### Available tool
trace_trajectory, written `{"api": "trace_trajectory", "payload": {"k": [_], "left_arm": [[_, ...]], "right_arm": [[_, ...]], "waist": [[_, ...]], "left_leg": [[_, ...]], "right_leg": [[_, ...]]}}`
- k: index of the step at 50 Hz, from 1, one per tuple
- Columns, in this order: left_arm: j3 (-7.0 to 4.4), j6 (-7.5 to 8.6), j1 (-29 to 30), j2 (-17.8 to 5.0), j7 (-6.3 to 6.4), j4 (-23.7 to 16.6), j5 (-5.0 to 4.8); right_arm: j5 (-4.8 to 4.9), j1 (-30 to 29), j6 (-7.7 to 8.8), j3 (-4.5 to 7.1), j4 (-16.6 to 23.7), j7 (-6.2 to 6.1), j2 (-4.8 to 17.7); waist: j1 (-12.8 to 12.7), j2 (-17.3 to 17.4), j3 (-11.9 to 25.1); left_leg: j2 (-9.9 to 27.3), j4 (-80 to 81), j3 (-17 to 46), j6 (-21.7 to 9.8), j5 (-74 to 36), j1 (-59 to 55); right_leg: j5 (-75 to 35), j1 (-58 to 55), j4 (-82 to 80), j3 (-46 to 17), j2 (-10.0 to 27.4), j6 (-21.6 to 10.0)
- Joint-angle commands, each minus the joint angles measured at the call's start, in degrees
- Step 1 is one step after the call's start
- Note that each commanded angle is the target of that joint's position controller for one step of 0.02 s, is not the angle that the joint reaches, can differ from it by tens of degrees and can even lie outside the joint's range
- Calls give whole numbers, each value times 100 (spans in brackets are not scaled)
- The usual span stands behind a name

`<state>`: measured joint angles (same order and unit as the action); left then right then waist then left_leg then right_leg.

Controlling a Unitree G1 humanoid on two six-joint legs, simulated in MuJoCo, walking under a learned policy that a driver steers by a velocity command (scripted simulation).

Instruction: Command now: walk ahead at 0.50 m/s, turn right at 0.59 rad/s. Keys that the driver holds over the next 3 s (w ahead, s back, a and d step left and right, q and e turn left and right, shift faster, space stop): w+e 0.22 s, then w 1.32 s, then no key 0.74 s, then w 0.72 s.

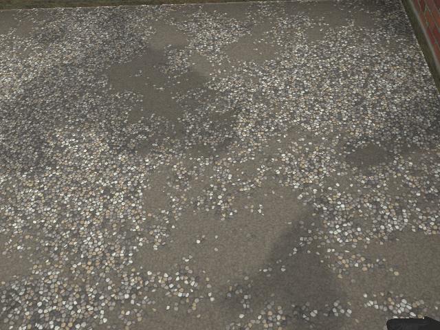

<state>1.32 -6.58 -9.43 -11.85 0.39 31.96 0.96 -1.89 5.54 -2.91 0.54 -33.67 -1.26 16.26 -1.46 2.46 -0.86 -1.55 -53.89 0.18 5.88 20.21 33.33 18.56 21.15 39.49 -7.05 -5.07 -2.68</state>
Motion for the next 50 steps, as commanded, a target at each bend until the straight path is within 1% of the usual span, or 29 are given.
{"api": "trace_trajectory", "payload": {"k": [1, 3, 5, 7, 8, 9, 10, 11, 12, 13, 15, 17, 19, 21, 23, 24, 28, 33, 34, 35, 37, 40, 42, 43, 44, 46, 47, 48, 50], "left_arm": [[-237, 219, 981, -787, 14, -626, 24], [-248, 220, 961, -778, -35, -593, 27], [-297, 176, 918, -861, -59, -550, 34], [-316, 101, 994, -867, -40, -521, -50], [-282, 124, 912, -740, -21, -506, -124], [-241, 179, 767, -515, -46, -569, -273], [-239, 241, 1062, -567, -68, -647, -306], [-365, 310, 1294, -930, -57, -646, -207], [-397, 348, 1414, -987, -61, -639, -135], [-358, 362, 1350, -864, -91, -620, -115], [-284, 367, 922, -607, -152, -424, -105], [-234, 336, 865, -518, -199, -329, -26], [-147, 308, 839, -405, -199, -292, 53], [-189, 330, 1010, -684, -216, -343, -79], [-201, 347, 1236, -900, -196, -435, -109], [-161, 314, 1238, -854, -165, -479, -70], [-116, 305, 1152, -789, -138, -463, -79], [-39, 385, 1139, -623, -122, -380, -89], [30, 390, 1229, -413, -147, -431, -101], [38, 402, 1194, -407, -156, -400, -95], [22, 405, 1144, -454, -164, -365, -82], [12, 366, 1132, -453, -149, -344, -64], [5, 303, 1044, -394, -56, -310, -53], [2, 298, 1022, -392, -34, -283, -58], [36, 288, 1020, -313, -18, -259, -5], [37, 277, 1015, -293, 1, -227, -17], [40, 304, 1175, -282, -70, -312, 52], [31, 327, 998, -266, -80, -243, 70], [26, 365, 982, -267, -57, -189, 56]], "right_arm": [[-143, -289, -19, 76, 515, -39, 262], [-98, -411, -73, 21, 551, -11, 179], [-20, -530, -34, -29, 572, 23, 102], [-20, -240, 30, -97, 453, 54, -167], [-71, 2, 47, -110, 373, 46, -265], [-107, -120, 108, -8, 405, 19, 56], [-96, -98, 76, 76, 515, 30, 320], [-42, 30, 77, 100, 538, 33, 482], [-6, -97, 99, 88, 562, 28, 524], [41, -346, 140, 23, 587, 31, 390], [144, -771, 192, -38, 662, 80, 250], [188, -902, 165, -69, 678, 135, 171], [203, -776, 94, -70, 643, 190, 133], [151, -731, 37, -112, 707, 238, 18], [131, -544, 54, -149, 688, 255, -173], [64, -427, 84, -174, 664, 229, -171], [14, -277, 200, -160, 577, 203, -155], [41, -194, 144, -143, 520, 170, -158], [-2, -234, 119, -154, 526, 154, -181], [-2, -223, 97, -148, 531, 145, -169], [-15, -103, 91, -155, 507, 167, -117], [46, -79, 139, -147, 487, 178, -74], [96, 105, 131, -102, 358, 73, 6], [98, 106, 117, -101, 356, 55, -9], [87, 91, 79, -110, 362, 54, -53], [81, 95, 30, -101, 348, 42, -50], [105, -111, -62, -101, 422, 47, 12], [75, -55, -88, -69, 394, 41, 60], [55, 23, -111, -63, 378, 24, 10]], "waist": [[224, -1027, 567], [161, -902, 582], [47, -867, 582], [165, -671, 619], [177, -470, 774], [61, 453, 1036], [398, 1118, 851], [596, 963, 468], [490, 590, 248], [309, 449, 229], [29, 652, 490], [-66, 597, 389], [-29, 332, 320], [2, -435, 177], [186, -1357, 78], [157, -1422, -25], [178, -771, 292], [187, -408, 432], [135, -218, 453], [141, -142, 469], [145, -93, 511], [138, -68, 460], [89, 11, 557], [86, -57, 536], [95, -134, 544], [98, -202, 511], [1, -165, 227], [-39, -72, 526], [25, -135, 813]], "left_leg": [[-51, -83, 114, 100, -189, -206], [-85, 592, 121, 6, -80, -648], [-118, 1373, 95, -156, -173, -1193], [-87, 2458, -63, -343, -627, -2326], [177, 2419, -5, -472, -797, -3240], [660, 2125, 485, -663, -651, -4119], [1275, 2867, 1398, -981, 204, -3689], [1719, 3521, 2139, -1206, 555, -3105], [1859, 3697, 2282, -1340, 547, -2521], [1749, 3759, 2046, -1311, 586, -2091], [1243, 3802, 1520, -1090, 1263, -1488], [978, 3743, 1073, -947, 1463, -1138], [825, 3469, 832, -876, 1411, -1173], [440, 2906, 105, -653, 1140, -1329], [157, 2106, -461, -549, 149, -1732], [165, 2094, -434, -567, -70, -1735], [254, 2253, -338, -625, -180, -2169], [378, 2290, -284, -676, -286, -2490], [429, 2316, -295, -621, -495, -2447], [446, 2336, -268, -620, -534, -2439], [475, 2297, -242, -686, -621, -2514], [479, 2208, -215, -711, -1005, -2577], [506, 2084, -140, -771, -1617, -2879], [510, 2046, -132, -795, -1778, -2927], [514, 2014, -110, -805, -1927, -2970], [485, 1970, -133, -806, -2087, -2976], [635, 1864, -8, -804, -3254, -2800], [665, 1749, -5, -829, -3632, -2949], [648, 1666, -42, -795, -3791, -3026]], "right_leg": [[-2199, -248, -1439, -1532, 902, -619], [-2018, -281, -1407, -1588, 797, -630], [-1411, -296, -1485, -1840, 793, -682], [-783, 17, -1459, -1986, 708, -578], [-399, 547, -1257, -1893, 619, -437], [491, 1420, -893, -1362, 210, -149], [676, 1666, -253, -652, -176, 10], [722, 1711, 234, -527, -198, 134], [511, 1418, 417, -442, -32, 234], [258, 976, 360, -294, 103, 292], [-148, -211, 1, 79, 83, 279], [-309, -810, -273, 286, 31, 245], [-92, -1055, -670, 255, 98, 173], [906, -489, -1248, -446, 328, 46], [1730, 5, -2014, -1186, 651, -83], [1599, 64, -2166, -1389, 718, -145], [781, -166, -1896, -1263, 622, -137], [-68, -312, -1493, -827, 410, -99], [-405, -440, -1356, -682, 325, -85], [-603, -515, -1240, -596, 286, -78], [-751, -518, -1081, -500, 276, -104], [-1171, -485, -904, -446, 271, -86], [-1546, -430, -731, -298, 273, -151], [-1643, -401, -691, -258, 264, -144], [-1797, -397, -679, -215, 258, -143], [-2028, -419, -617, -178, 256, -140], [-2728, -290, -367, 36, 297, -116], [-2862, -397, -318, 68, 277, -97], [-3086, -603, -305, 117, 300, -102]]}}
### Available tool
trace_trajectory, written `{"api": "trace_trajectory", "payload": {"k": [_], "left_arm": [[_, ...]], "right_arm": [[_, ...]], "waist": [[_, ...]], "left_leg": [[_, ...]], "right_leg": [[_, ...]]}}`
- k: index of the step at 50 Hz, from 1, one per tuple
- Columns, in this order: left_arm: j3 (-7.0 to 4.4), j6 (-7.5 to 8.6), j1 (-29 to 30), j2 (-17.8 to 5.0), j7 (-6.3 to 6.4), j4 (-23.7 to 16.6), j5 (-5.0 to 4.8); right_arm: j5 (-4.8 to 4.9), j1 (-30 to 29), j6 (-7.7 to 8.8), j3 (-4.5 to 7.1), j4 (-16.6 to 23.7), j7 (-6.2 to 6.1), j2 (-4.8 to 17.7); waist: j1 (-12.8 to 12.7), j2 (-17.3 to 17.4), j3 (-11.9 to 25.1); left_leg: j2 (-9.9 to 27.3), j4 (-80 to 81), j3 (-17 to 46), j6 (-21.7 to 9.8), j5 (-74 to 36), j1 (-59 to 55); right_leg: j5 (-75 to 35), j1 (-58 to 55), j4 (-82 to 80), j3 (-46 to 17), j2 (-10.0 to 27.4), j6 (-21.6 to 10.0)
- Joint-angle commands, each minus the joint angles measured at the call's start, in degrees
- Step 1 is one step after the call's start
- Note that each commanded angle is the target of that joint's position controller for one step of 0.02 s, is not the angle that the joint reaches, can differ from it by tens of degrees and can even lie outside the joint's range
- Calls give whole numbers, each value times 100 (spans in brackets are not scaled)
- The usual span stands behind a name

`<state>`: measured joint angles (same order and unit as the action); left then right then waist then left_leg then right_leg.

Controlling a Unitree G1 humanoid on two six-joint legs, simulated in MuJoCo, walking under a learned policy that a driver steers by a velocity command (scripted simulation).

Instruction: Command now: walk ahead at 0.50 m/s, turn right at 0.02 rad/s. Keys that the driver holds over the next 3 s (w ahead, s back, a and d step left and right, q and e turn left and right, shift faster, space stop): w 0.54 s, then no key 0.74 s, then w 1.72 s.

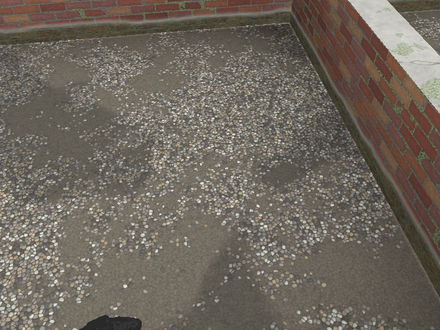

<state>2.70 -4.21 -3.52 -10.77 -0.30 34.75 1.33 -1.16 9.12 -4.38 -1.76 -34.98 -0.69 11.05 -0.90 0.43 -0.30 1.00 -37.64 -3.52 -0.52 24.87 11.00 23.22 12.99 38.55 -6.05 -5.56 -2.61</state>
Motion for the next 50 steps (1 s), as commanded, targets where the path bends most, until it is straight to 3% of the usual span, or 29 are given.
{"api": "trace_trajectory", "payload": {"k": [1, 6, 11, 12, 13, 15, 22, 28, 32, 33, 34, 37, 50], "left_arm": [[-111, 138, 413, -363, 23, -456, 7], [-93, 114, 498, -306, 27, -422, -23], [-66, 122, 573, -270, -20, -459, -28], [-65, 95, 396, -296, 61, -367, -121], [-57, 60, 615, -321, 67, -434, -137], [-40, 31, 687, -285, 62, -499, -102], [-10, 71, 568, -225, 36, -562, -64], [5, 78, 490, -177, 45, -556, -52], [17, 49, 317, -169, 28, -421, -49], [34, 86, 511, -146, -48, -531, 19], [52, 112, 314, -71, -68, -436, 61], [60, 166, 200, -97, -50, -254, 32], [-26, 233, -143, -235, -58, 212, -92]], "right_arm": [[-23, -356, 29, 168, 501, -42, 510], [-36, -522, -27, 149, 533, -39, 373], [-29, -733, -42, 127, 597, -11, 279], [-41, -526, 36, 133, 515, -13, 242], [-34, -617, 57, 95, 547, -1, 182], [-22, -697, 81, 65, 548, 24, 149], [-19, -628, 163, 36, 529, 16, 169], [-36, -441, 183, 32, 481, 8, 199], [-62, -196, 194, 13, 354, 16, 234], [-23, -498, 134, -11, 492, 25, 239], [-68, -422, 118, -21, 439, 23, 209], [-92, -218, 102, -15, 308, 12, 226], [3, -43, 11, 103, -45, 6, 339]], "waist": [[-26, 39, 844], [-16, -54, 912], [-22, -39, 774], [89, -72, 1055], [132, -168, 629], [107, -227, 341], [39, -61, 231], [32, -82, 308], [29, -108, 147], [-85, -103, -149], [-135, -72, 229], [-55, -64, 461], [48, -36, 557]], "left_leg": [[367, 24, 298, -131, -4216, -800], [255, 35, 183, -25, -3546, -688], [249, 158, 184, 19, -2730, -505], [123, 275, 100, 27, -1469, -680], [110, 390, 102, 35, -1147, -452], [115, 471, 158, 20, -929, -317], [169, 586, 285, -31, -999, -253], [177, 621, 328, -57, -1097, -278], [225, 905, 407, -94, -1032, -281], [343, 844, 510, -62, -2203, -56], [377, 877, 516, -43, -2409, -224], [410, 1207, 570, 23, -2609, -577], [499, 1895, 680, -2, -2812, -1110]], "right_leg": [[-3682, 123, -206, 30, 369, -123], [-3879, 7, -240, 61, 471, -151], [-3358, 191, -405, 13, 528, -139], [-2475, 113, -674, -290, 545, -162], [-2180, 292, -800, -367, 583, -179], [-1764, 469, -929, -411, 601, -178], [-1320, 522, -996, -337, 518, -149], [-1434, 393, -956, -298, 509, -166], [-1516, 312, -1192, -419, 576, -182], [-2393, 320, -1001, -201, 592, -176], [-2607, 54, -1136, -274, 661, -167], [-3096, -234, -1418, -375, 787, -150], [-3469, -649, -2175, -361, 994, -180]]}}
Over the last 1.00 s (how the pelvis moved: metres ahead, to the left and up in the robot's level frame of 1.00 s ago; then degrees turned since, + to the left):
0.07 -0.02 0.00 -12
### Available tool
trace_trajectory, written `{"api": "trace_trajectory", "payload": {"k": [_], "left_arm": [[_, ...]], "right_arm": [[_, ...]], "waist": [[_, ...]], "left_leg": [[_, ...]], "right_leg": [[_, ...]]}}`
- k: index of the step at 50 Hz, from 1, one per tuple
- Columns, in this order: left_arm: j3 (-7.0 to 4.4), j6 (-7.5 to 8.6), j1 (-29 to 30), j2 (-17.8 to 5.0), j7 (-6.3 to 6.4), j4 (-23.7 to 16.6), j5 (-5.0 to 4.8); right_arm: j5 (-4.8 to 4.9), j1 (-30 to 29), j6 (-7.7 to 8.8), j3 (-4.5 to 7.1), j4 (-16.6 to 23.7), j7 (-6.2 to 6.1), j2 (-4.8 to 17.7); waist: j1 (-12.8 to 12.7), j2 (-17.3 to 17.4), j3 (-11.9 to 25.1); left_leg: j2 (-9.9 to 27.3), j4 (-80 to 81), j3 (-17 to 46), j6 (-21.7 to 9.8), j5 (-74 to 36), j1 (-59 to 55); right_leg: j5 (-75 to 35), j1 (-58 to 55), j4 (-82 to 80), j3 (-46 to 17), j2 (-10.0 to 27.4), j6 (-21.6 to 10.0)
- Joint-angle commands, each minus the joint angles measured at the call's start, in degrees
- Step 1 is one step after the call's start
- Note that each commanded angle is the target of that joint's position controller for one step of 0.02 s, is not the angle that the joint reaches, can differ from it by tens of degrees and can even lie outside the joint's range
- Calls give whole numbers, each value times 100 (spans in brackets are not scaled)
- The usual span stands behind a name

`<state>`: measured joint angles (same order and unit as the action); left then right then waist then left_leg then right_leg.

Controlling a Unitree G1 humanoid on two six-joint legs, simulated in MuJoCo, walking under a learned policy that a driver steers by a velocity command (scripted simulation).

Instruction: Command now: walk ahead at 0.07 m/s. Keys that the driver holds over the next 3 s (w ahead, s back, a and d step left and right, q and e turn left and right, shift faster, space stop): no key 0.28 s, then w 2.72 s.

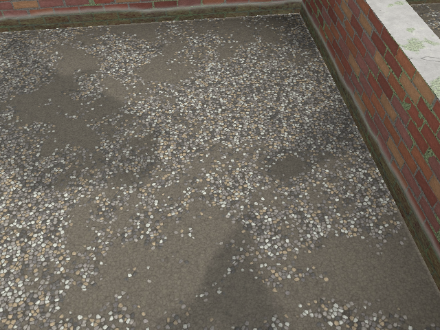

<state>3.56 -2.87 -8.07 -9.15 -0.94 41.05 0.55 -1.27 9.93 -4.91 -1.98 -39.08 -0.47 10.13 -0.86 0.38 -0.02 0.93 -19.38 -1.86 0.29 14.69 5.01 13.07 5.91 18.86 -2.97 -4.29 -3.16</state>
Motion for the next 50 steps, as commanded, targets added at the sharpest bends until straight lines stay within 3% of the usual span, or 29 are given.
{"api": "trace_trajectory", "payload": {"k": [1, 5, 6, 7, 10, 14, 15, 16, 18, 28, 29, 30, 32, 33, 34, 35, 36, 38, 39, 40, 41, 42, 43, 44, 45, 46, 47, 48, 50], "left_arm": [[-118, 100, 294, -406, 7, -404, -16], [-136, 92, 227, -439, 12, -360, -16], [-162, 47, -436, -788, 8, -168, 103], [-205, 32, -395, -870, 17, -117, 58], [-165, 0, -319, -729, 46, -207, 113], [-171, -58, -436, -766, 80, -221, 122], [-153, -13, 232, -465, 33, -374, 14], [-110, 2, 237, -365, 18, -431, 15], [-116, 26, 191, -430, 43, -407, 14], [-95, 20, 388, -396, 86, -696, 94], [-100, -4, 140, -446, 172, -557, 18], [-88, 1, 623, -403, 108, -800, 71], [-80, 23, 517, -346, 82, -846, 110], [-89, 2, 258, -398, 166, -709, 23], [-90, -19, 475, -413, 184, -767, 8], [-81, -1, 790, -365, 109, -984, 82], [-79, 16, 650, -327, 87, -970, 118], [-82, 45, 599, -333, 77, -977, 116], [-89, 32, 365, -371, 168, -849, 20], [-80, 31, 827, -352, 98, -1057, 74], [-90, 7, 469, -367, 175, -910, 19], [-76, 9, 861, -349, 96, -1090, 72], [-80, 21, 716, -321, 81, -1075, 107], [-84, 9, 440, -362, 160, -926, 18], [-89, -17, 614, -394, 175, -974, -7], [-79, -1, 918, -362, 92, -1150, 72], [-80, 22, 748, -323, 74, -1116, 110], [-86, 4, 449, -373, 152, -966, 14], [-91, -32, 696, -397, 170, -1041, -1]], "right_arm": [[18, -125, 62, 130, 354, -18, 436], [27, -114, 58, 142, 318, -27, 463], [-183, 350, 74, 84, 305, -49, 730], [-181, 399, 94, 94, 265, -49, 694], [-125, 375, 125, 36, 281, -35, 726], [-95, 445, 165, 8, 270, -8, 780], [68, 39, 147, -8, 271, 0, 450], [66, -96, 145, -21, 321, -20, 466], [44, -91, 135, 6, 333, -59, 538], [9, -225, 35, 30, 627, -84, 512], [-16, 37, 79, 28, 491, -91, 510], [20, -375, 50, 4, 711, -87, 437], [2, -396, 46, 37, 761, -81, 469], [-25, -138, 95, 40, 645, -90, 453], [-26, -243, 111, 8, 682, -83, 376], [10, -558, 78, 11, 845, -80, 393], [-5, -537, 69, 42, 838, -78, 442], [-21, -551, 67, 54, 882, -80, 406], [-41, -292, 128, 57, 760, -92, 378], [-11, -663, 83, 36, 927, -81, 348], [-44, -381, 130, 59, 781, -92, 371], [-8, -708, 80, 37, 938, -75, 343], [-29, -683, 67, 62, 925, -73, 380], [-47, -392, 127, 65, 800, -82, 345], [-43, -455, 141, 45, 830, -75, 309], [-12, -760, 93, 34, 944, -65, 323], [-28, -720, 86, 71, 923, -64, 384], [-45, -439, 141, 79, 812, -77, 356], [-46, -523, 166, 38, 823, -66, 290]], "waist": [[43, -28, 523], [35, -27, 484], [116, 172, 436], [167, 63, 266], [117, -99, 274], [100, -61, 161], [28, -306, 318], [-40, -154, 404], [-20, -10, 425], [-1, 44, 149], [96, 28, 409], [23, -43, -201], [-25, 38, 155], [86, 4, 478], [113, -94, 146], [-3, -70, -120], [-48, 16, 182], [-45, 3, 385], [70, -29, 789], [-9, -70, 139], [60, -48, 688], [-18, -90, 97], [-60, -31, 374], [58, -71, 777], [95, -150, 427], [-27, -126, 83], [-73, -15, 393], [45, -50, 752], [73, -151, 347]], "left_leg": [[508, 88, 515, -85, -1795, -502], [516, 150, 524, -93, -1769, -447], [379, 229, 585, -330, -1565, -696], [432, 291, 597, -368, -1610, -566], [446, 335, 598, -385, -1513, -452], [423, 437, 569, -374, -1285, -299], [587, 384, 536, -141, -1352, -189], [504, 344, 517, -85, -1309, -233], [411, 226, 458, -83, -1200, -268], [271, -645, 389, -276, -1108, 121], [133, -602, 282, -267, -53, -66], [239, -732, 376, -246, -1060, 330], [261, -897, 395, -266, -1335, 196], [121, -855, 275, -246, -264, -32], [105, -851, 268, -226, -198, 139], [231, -973, 377, -222, -1303, 364], [250, -1072, 388, -240, -1542, 223], [251, -1182, 364, -220, -1725, 120], [116, -1127, 244, -208, -597, -143], [208, -1177, 331, -185, -1569, 258], [97, -1156, 230, -189, -542, -69], [199, -1219, 320, -171, -1558, 290], [217, -1286, 329, -172, -1678, 170], [96, -1243, 217, -171, -605, -106], [69, -1187, 208, -149, -435, 78], [207, -1253, 315, -143, -1510, 335], [219, -1337, 333, -161, -1690, 182], [86, -1296, 209, -152, -596, -78], [84, -1199, 216, -138, -384, 155]], "right_leg": [[-2457, 47, -222, -665, 873, -126], [-2433, 21, -270, -650, 891, -130], [-2775, 36, -443, -976, 918, -399], [-2845, -33, -449, -917, 950, -455], [-2619, -127, -456, -856, 899, -430], [-2230, -93, -498, -837, 847, -378], [-1854, -133, -435, -583, 885, -139], [-1691, -57, -462, -614, 830, -75], [-1524, 64, -322, -551, 750, -81], [-1071, 818, 738, -238, 455, -141], [-281, 760, 582, -432, 454, -160], [-1114, 1024, 835, -237, 445, -133], [-1274, 910, 972, -221, 447, -127], [-492, 823, 788, -425, 442, -143], [-501, 958, 785, -456, 445, -157], [-1382, 1036, 1043, -247, 457, -131], [-1499, 917, 1119, -224, 454, -125], [-1645, 867, 1193, -199, 444, -109], [-897, 706, 1011, -421, 449, -136], [-1710, 938, 1194, -225, 467, -124], [-966, 737, 1032, -442, 466, -139], [-1751, 971, 1222, -226, 476, -124], [-1807, 870, 1259, -208, 468, -107], [-1039, 737, 1077, -436, 466, -132], [-971, 860, 1013, -476, 482, -142], [-1770, 988, 1248, -245, 482, -125], [-1851, 854, 1295, -223, 479, -115], [-1077, 762, 1090, -447, 475, -127], [-947, 892, 1024, -514, 489, -152]]}}
Over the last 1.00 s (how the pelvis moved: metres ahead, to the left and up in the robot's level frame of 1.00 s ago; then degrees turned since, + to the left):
0.00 -0.01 0.03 2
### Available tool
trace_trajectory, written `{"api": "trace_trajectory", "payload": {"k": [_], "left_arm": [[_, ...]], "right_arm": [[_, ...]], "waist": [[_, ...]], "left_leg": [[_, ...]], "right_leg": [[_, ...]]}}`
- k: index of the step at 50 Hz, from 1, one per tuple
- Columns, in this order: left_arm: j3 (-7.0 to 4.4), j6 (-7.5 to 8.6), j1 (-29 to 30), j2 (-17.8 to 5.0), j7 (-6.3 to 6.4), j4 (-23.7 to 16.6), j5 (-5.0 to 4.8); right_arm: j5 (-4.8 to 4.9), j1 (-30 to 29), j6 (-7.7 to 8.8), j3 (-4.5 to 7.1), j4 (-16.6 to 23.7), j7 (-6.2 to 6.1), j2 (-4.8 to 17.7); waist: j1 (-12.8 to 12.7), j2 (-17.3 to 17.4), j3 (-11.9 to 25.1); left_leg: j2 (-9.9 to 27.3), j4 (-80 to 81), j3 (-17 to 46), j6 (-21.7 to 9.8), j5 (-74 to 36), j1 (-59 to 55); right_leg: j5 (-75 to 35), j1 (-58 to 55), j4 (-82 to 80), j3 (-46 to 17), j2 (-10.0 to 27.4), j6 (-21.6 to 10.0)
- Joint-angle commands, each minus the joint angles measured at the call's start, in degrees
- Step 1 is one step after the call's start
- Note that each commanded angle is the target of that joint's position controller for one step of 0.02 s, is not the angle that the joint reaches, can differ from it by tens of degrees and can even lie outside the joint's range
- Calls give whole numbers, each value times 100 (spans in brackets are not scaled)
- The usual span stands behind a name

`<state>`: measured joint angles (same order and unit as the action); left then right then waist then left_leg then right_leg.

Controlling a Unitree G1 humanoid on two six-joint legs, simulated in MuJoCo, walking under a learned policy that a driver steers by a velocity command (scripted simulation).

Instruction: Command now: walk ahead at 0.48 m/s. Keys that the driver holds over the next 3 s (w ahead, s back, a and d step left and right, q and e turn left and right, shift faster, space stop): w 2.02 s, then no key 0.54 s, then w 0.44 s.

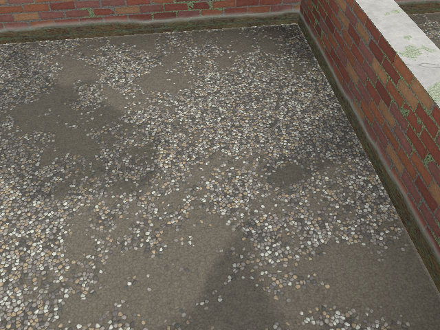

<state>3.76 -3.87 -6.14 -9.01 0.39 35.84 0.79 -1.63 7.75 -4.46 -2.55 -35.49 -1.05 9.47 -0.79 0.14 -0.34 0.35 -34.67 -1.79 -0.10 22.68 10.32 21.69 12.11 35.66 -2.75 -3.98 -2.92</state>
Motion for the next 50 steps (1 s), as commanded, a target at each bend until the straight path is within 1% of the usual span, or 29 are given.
{"api": "trace_trajectory", "payload": {"k": [1, 3, 5, 6, 8, 11, 12, 13, 15, 16, 18, 19, 20, 22, 23, 25, 29, 30, 31, 33, 34, 36, 40, 41, 42, 44, 45, 47, 50], "left_arm": [[-96, 88, 746, -376, -49, -674, 45], [-100, 102, 268, -380, 8, -480, -6], [-106, 73, 515, -404, 28, -555, -27], [-88, 94, 760, -363, -56, -708, 42], [-93, 108, 289, -366, 1, -512, -9], [-97, 64, 554, -384, 19, -599, -28], [-77, 87, 768, -345, -65, -743, 39], [-89, 87, 360, -349, -1, -565, -3], [-77, 110, 748, -341, -70, -746, 49], [-88, 111, 362, -343, -1, -573, -3], [-90, 75, 535, -375, 12, -619, -30], [-71, 107, 774, -327, -70, -765, 46], [-85, 101, 360, -339, -3, -589, -6], [-88, 79, 527, -367, 11, -629, -27], [-68, 112, 770, -322, -71, -774, 49], [-80, 129, 302, -338, -9, -570, -12], [-83, 65, 551, -357, 7, -651, -32], [-61, 100, 764, -313, -77, -792, 44], [-78, 108, 346, -323, -10, -608, -2], [-83, 94, 513, -358, 7, -646, -26], [-63, 125, 760, -312, -74, -792, 50], [-74, 139, 287, -329, -12, -585, -11], [-77, 74, 535, -346, 5, -665, -30], [-56, 108, 751, -300, -78, -806, 47], [-73, 116, 331, -312, -11, -620, 0], [-79, 102, 497, -348, 6, -657, -24], [-58, 132, 748, -301, -74, -804, 53], [-70, 145, 272, -319, -12, -595, -9], [-74, 96, 532, -335, 8, -671, -30]], "right_arm": [[33, -588, 71, 100, 585, 3, 404], [-8, -244, 112, 131, 451, -11, 402], [-8, -324, 137, 98, 459, -5, 352], [33, -609, 85, 102, 581, 4, 396], [-10, -263, 122, 132, 447, -10, 391], [-6, -358, 151, 106, 450, 2, 363], [34, -628, 93, 102, 580, 10, 389], [-9, -298, 140, 126, 433, -4, 393], [23, -596, 99, 99, 571, 6, 374], [-10, -282, 152, 129, 421, -8, 396], [-10, -343, 157, 101, 444, -2, 348], [25, -606, 105, 100, 559, 9, 377], [-11, -291, 151, 134, 422, -7, 404], [-12, -326, 162, 102, 437, 0, 347], [23, -596, 109, 100, 551, 9, 379], [-13, -256, 143, 136, 421, -9, 385], [-10, -361, 159, 108, 432, 5, 357], [24, -610, 102, 97, 554, 15, 369], [-15, -279, 153, 127, 409, -1, 385], [-11, -324, 167, 102, 426, 1, 347], [22, -599, 113, 101, 542, 8, 378], [-12, -264, 145, 134, 414, -8, 379], [-10, -367, 159, 105, 427, 6, 351], [23, -616, 102, 94, 550, 16, 364], [-14, -285, 153, 124, 404, -1, 379], [-11, -331, 167, 100, 422, 1, 343], [21, -605, 113, 99, 539, 9, 375], [-11, -269, 146, 130, 411, -8, 375], [-10, -368, 162, 103, 423, 5, 344]], "waist": [[-53, -61, 72], [26, -22, 773], [56, -115, 384], [-61, -46, 77], [20, -24, 778], [44, -106, 319], [-70, -52, 38], [3, -34, 647], [-68, -61, 116], [4, -23, 733], [41, -119, 346], [-72, -50, 100], [-2, -18, 688], [40, -122, 375], [-72, -48, 110], [11, -29, 821], [36, -117, 286], [-74, -63, 56], [-3, -34, 695], [38, -112, 382], [-73, -32, 110], [8, -18, 820], [34, -110, 287], [-75, -56, 56], [-6, -29, 698], [36, -107, 385], [-74, -28, 111], [5, -15, 824], [37, -105, 353]], "left_leg": [[261, 241, 315, -93, -2295, -155], [156, 202, 209, -102, -1416, -585], [143, 299, 209, -89, -1189, -359], [260, 214, 312, -78, -2285, -138], [154, 176, 207, -87, -1397, -567], [135, 270, 212, -78, -1157, -314], [257, 189, 310, -59, -2249, -104], [161, 190, 226, -84, -1348, -487], [272, 180, 317, -57, -2314, -138], [167, 180, 228, -85, -1373, -523], [146, 243, 213, -67, -1206, -322], [270, 172, 319, -57, -2312, -124], [157, 161, 227, -79, -1378, -503], [148, 230, 219, -66, -1229, -338], [271, 162, 322, -57, -2334, -129], [158, 121, 217, -68, -1438, -572], [135, 215, 220, -61, -1180, -294], [266, 147, 323, -45, -2299, -103], [168, 144, 244, -75, -1396, -508], [152, 213, 234, -66, -1251, -347], [274, 149, 336, -57, -2355, -133], [160, 107, 233, -70, -1461, -575], [134, 203, 236, -63, -1196, -296], [265, 137, 338, -48, -2315, -100], [167, 133, 261, -78, -1413, -509], [150, 203, 251, -68, -1267, -347], [272, 141, 352, -61, -2373, -128], [159, 99, 250, -74, -1477, -574], [132, 200, 250, -68, -1206, -317]], "right_leg": [[-2630, 383, -423, -282, 460, -150], [-1932, 167, -576, -476, 438, -149], [-1825, 279, -646, -544, 459, -176], [-2646, 390, -414, -289, 463, -152], [-1956, 175, -569, -484, 442, -151], [-1827, 314, -654, -564, 473, -185], [-2622, 443, -424, -294, 464, -152], [-1898, 231, -590, -508, 444, -162], [-2625, 416, -409, -287, 450, -152], [-1924, 177, -573, -505, 442, -169], [-1836, 342, -642, -551, 460, -180], [-2650, 415, -398, -293, 458, -161], [-1951, 207, -574, -504, 445, -166], [-1843, 331, -636, -547, 457, -182], [-2655, 417, -392, -291, 456, -162], [-2001, 188, -544, -482, 441, -161], [-1837, 388, -649, -561, 475, -190], [-2617, 482, -402, -287, 458, -160], [-1909, 244, -572, -498, 441, -169], [-1821, 353, -632, -538, 456, -184], [-2633, 439, -386, -285, 457, -164], [-1983, 211, -537, -469, 441, -160], [-1819, 406, -643, -545, 475, -188], [-2598, 498, -395, -275, 460, -159], [-1889, 258, -565, -482, 443, -168], [-1799, 367, -625, -521, 457, -182], [-2611, 451, -378, -271, 459, -162], [-1957, 222, -529, -451, 444, -158], [-1821, 365, -623, -529, 480, -190]]}}
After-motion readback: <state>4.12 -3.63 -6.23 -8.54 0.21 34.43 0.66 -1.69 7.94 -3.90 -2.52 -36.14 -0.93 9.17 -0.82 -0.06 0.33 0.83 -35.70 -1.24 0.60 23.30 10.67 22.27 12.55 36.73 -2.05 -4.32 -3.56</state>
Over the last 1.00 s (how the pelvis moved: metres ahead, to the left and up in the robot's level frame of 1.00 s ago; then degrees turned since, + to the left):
-0.01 0.00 -0.02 0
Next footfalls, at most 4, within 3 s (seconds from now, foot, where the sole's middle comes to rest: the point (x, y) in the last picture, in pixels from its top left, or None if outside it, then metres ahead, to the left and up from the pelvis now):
none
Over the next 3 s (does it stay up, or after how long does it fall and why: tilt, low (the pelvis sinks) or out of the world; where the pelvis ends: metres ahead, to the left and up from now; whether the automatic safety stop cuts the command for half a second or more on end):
stays up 0.00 0.00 0.01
